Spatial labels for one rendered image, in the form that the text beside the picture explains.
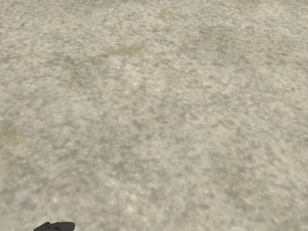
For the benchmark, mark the robot left hand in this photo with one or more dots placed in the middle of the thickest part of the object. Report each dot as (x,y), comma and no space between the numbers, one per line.
(57,226)

